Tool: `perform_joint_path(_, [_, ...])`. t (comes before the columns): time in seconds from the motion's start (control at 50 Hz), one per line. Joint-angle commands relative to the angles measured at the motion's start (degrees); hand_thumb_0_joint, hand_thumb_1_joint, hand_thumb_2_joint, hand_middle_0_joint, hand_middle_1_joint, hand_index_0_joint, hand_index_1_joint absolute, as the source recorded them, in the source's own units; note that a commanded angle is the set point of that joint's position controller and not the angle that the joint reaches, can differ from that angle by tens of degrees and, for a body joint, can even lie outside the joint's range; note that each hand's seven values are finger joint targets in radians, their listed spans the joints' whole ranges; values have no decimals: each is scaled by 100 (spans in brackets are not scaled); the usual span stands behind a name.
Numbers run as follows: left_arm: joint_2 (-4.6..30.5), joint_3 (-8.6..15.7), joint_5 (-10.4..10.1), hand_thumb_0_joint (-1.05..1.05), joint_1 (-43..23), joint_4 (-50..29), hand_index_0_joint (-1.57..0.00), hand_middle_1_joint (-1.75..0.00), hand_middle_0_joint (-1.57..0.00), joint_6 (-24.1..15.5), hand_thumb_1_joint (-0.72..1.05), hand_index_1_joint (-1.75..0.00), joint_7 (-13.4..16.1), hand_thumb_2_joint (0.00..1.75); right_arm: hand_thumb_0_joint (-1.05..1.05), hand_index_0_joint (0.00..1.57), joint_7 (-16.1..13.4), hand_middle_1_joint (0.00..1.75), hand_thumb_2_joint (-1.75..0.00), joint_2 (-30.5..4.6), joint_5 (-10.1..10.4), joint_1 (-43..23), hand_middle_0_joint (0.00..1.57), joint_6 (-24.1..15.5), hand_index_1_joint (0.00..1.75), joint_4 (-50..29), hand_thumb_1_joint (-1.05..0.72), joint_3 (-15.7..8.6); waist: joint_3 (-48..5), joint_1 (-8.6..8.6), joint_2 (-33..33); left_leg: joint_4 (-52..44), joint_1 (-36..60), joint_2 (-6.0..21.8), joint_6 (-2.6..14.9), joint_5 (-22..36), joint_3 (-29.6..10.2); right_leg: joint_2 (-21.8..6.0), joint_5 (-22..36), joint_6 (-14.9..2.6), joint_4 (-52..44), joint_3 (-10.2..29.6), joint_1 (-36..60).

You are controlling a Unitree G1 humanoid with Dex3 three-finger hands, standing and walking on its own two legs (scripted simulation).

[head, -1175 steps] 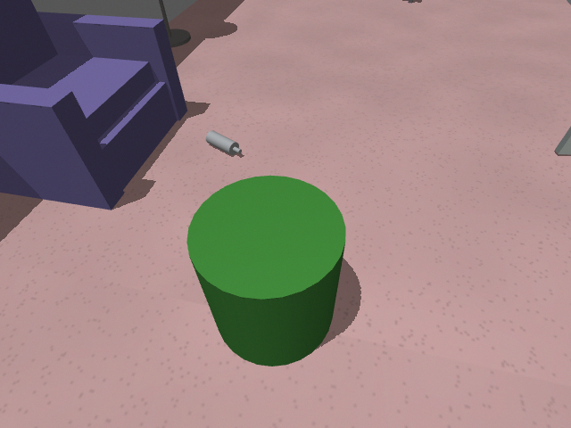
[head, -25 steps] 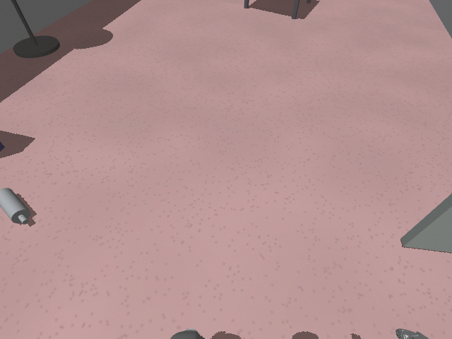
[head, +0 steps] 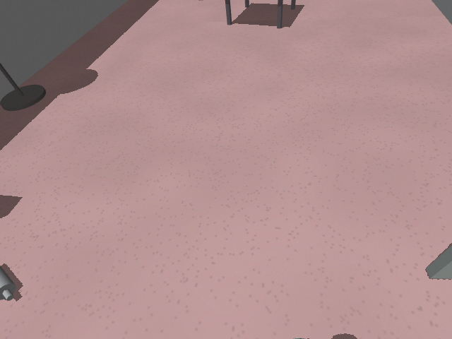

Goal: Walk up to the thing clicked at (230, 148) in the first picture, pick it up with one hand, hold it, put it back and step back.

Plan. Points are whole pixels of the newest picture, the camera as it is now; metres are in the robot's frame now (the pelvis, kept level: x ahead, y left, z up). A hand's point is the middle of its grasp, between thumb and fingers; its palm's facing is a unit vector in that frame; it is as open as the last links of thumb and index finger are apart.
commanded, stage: walk up
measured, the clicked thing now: out of the picture +0.51 +1.17 -0.71
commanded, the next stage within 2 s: none
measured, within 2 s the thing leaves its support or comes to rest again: neither
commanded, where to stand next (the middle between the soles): +0.40 +0.04 m, yaw +1 degrees
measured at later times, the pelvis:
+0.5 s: pelvis +0.17 +0.04 +0.01, yaw +3 degrees
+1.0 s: pelvis +0.30 +0.00 +0.01, yaw +1 degrees
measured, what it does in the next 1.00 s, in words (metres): walks ahead: left foot, then right foot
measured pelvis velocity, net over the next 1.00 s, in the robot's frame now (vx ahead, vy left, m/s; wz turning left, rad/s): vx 0.30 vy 0.00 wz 0.01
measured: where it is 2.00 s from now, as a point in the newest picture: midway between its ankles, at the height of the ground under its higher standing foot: (244, 312)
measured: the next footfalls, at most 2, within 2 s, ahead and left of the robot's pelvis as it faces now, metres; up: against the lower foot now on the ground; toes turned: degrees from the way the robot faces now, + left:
left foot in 0.40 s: +0.27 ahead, +0.15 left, +0.00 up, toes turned +7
right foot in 0.86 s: +0.40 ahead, -0.10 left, +0.00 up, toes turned +0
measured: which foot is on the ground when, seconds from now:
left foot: up 0.00-0.38, down 0.40-0.88, up 0.90-1.00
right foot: down 0.00-0.42, up 0.44-0.84, down 0.86-1.00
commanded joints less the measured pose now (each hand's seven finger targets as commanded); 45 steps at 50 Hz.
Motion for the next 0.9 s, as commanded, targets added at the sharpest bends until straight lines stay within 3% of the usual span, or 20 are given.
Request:
perform_joint_path(0.0, [1689,445,-97,0,501,-311,-20,-30,-20,-113,90,-30,256,90,0,20,-75,30,-90,-1129,124,-84,20,-176,30,-422,-90,-313,-39,245,-999,1089,-2101,76,76,572,-665,-1575,199,-928,-2389,2419,1501])
perform_joint_path(0.02, [1586,396,-117,0,382,-340,-20,-30,-20,-130,90,-30,260,90,0,20,-44,30,-90,-1031,125,124,20,-135,30,-323,-90,-293,-85,92,-1078,759,-1837,111,63,788,-593,-1307,611,-715,-2297,1842,1346])
perform_joint_path(0.08, [1452,342,-71,0,433,-397,-20,-30,-20,-179,90,-30,260,90,0,20,47,30,-90,-918,40,171,20,-66,30,-278,-90,-296,-91,78,-1132,265,-1583,4,-50,1192,-442,-1058,1134,-924,-2309,1103,1091])
perform_joint_path(0.16, [1550,402,-8,0,439,-524,-20,-30,-20,-176,90,-30,243,90,0,20,154,30,-90,-910,-45,-386,20,-39,30,-463,-90,-347,146,213,-1017,-956,-1742,111,-211,1455,-298,-1188,-249,-1080,-2623,964,1034])
perform_joint_path(0.3, [1679,407,-3,0,581,-533,-20,-30,-20,-107,90,-30,218,90,0,20,241,30,-90,-852,-85,-913,20,-159,30,-596,-90,-361,91,314,-972,-2246,-822,95,-41,1595,240,-1288,-233,-975,-2141,798,936])
perform_joint_path(0.34, [1677,368,13,0,421,-576,-20,-30,-20,-73,90,-30,231,90,0,20,210,30,-90,-897,-98,-498,20,-201,30,-480,-90,-394,-98,-24,-697,-2535,-14,23,69,1669,309,-1269,131,-866,-1555,663,619])
perform_joint_path(0.36, [1510,298,12,0,424,-581,-20,-30,-20,-58,90,-30,237,90,0,20,155,30,-90,-1040,-115,-13,20,-240,30,-326,-90,-455,-386,-309,-257,-2752,768,-115,151,1520,318,-1004,935,-730,-601,379,470])
perform_joint_path(0.38, [1135,155,-21,0,765,-587,-20,-30,-20,-27,90,-30,239,90,0,20,76,30,-90,-1390,-188,613,20,-289,30,-162,-90,-585,-937,-512,871,-3315,1733,333,403,789,-545,-494,1003,-463,1126,-48,4])
perform_joint_path(0.4, [644,37,-86,0,1081,-635,-20,-30,-20,-17,90,-30,233,90,0,20,-2,30,-90,-1788,-218,670,20,-326,30,-334,-90,-658,-1022,-351,1989,-3636,2545,1635,822,859,-2851,332,-1466,-79,2332,-53,-1509])
perform_joint_path(0.42, [1170,138,-57,0,1061,-474,-20,-30,-20,61,90,-30,321,90,0,20,-33,30,-90,-1866,-44,529,20,-311,30,-451,-90,-664,-938,-374,1026,-4069,2179,2162,1252,530,-3743,347,-1749,-140,2674,320,-1660])
perform_joint_path(0.44, [1454,181,-13,0,803,-421,-20,-30,-20,88,90,-30,351,90,0,20,-24,30,-90,-1805,64,406,20,-277,30,-423,-90,-679,-584,-372,780,-4035,1747,2160,1451,769,-3530,50,-1646,-188,2943,607,-1690])
perform_joint_path(0.5, [1309,166,-114,0,827,-245,-20,-30,-20,104,90,-30,267,90,0,20,-94,30,-90,-1205,65,-78,20,-314,30,-552,-90,-413,66,-83,371,-4010,690,1224,746,2534,-1315,-119,-651,-151,2384,1020,-1087])
perform_joint_path(0.52, [1223,171,-125,0,959,-211,-20,-30,-20,127,90,-30,240,90,0,20,-91,30,-90,-1220,77,-36,20,-341,30,-543,-90,-406,-22,-36,569,-3973,691,1190,783,2830,-1117,-121,-513,-102,2282,883,-987])
perform_joint_path(0.66, [1114,184,-17,0,342,-341,-20,-30,-20,138,90,-30,101,90,0,20,-59,30,-90,-1336,-23,-153,20,-318,30,-751,-90,-464,228,-173,696,-4385,322,1178,1222,1339,-619,-321,-67,177,779,391,-895])
perform_joint_path(0.72, [1071,208,-23,0,275,-313,-20,-30,-20,44,90,-30,96,90,0,20,-12,30,-90,-1344,-59,-223,20,-247,30,-811,-90,-448,237,-139,770,-4128,94,1074,1155,1339,-449,-210,208,149,-15,215,-349])
perform_joint_path(0.8, [1105,263,17,0,851,22,-20,-30,-20,-39,90,-30,242,90,0,20,-30,30,-90,-1108,-13,-483,20,-110,30,-914,-90,-335,-109,279,87,-2817,-679,832,818,1535,-168,156,725,78,-736,58,1327])
perform_joint_path(0.82, [1278,321,34,0,1075,90,-20,-30,-20,-74,90,-30,303,90,0,20,-34,30,-90,-832,12,-318,20,-94,30,-914,-90,-247,-423,384,-553,-1966,-758,524,617,1512,96,114,592,-4,-1075,231,1872])
perform_joint_path(0.84, [1653,438,79,0,1291,48,-20,-30,-20,-126,90,-30,368,90,0,20,-38,30,-90,-490,53,10,20,-104,30,-928,-90,-132,-767,440,-1711,-605,-1157,-16,316,858,485,-866,177,-302,-1824,1681,2251])
perform_joint_path(0.86, [1919,436,56,0,1175,-129,-20,-30,-20,-153,90,-30,405,90,0,20,-56,30,-90,-452,20,262,20,-29,30,-848,-90,-85,-636,291,-1802,181,-1880,-527,51,-352,175,-1925,92,-746,-2271,3545,2287])
perform_joint_path(0.88, [2002,440,-21,0,911,-168,-20,-30,-20,-92,90,-30,407,90,0,20,-130,30,-90,-1022,-25,209,20,59,30,-734,-90,-262,-485,287,-1289,554,-1843,-226,76,-546,-129,-2153,-87,-1292,-2179,3712,1922])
